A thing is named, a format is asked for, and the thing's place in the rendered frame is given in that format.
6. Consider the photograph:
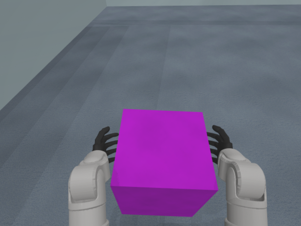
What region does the left robot forearm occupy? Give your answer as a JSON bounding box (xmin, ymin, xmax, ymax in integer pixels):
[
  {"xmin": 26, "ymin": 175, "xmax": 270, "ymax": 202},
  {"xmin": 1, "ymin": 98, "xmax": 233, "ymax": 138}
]
[{"xmin": 68, "ymin": 150, "xmax": 111, "ymax": 226}]

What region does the carton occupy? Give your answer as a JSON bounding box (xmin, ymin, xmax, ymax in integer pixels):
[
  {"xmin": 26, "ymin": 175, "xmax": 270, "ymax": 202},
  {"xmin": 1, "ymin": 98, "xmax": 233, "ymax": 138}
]
[{"xmin": 110, "ymin": 109, "xmax": 218, "ymax": 217}]

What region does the right robot forearm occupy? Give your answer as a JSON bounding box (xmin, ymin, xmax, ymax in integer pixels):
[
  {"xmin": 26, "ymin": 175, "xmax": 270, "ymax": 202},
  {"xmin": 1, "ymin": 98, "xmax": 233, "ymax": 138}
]
[{"xmin": 217, "ymin": 148, "xmax": 268, "ymax": 226}]

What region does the robot right hand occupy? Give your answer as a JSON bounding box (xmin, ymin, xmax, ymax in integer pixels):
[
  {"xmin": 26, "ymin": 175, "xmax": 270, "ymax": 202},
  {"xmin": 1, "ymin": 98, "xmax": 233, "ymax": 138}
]
[{"xmin": 207, "ymin": 125, "xmax": 233, "ymax": 164}]

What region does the robot left hand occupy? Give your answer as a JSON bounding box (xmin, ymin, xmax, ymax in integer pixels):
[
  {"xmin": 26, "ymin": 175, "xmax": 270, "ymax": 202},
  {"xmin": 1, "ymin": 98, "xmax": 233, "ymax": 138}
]
[{"xmin": 92, "ymin": 126, "xmax": 119, "ymax": 163}]

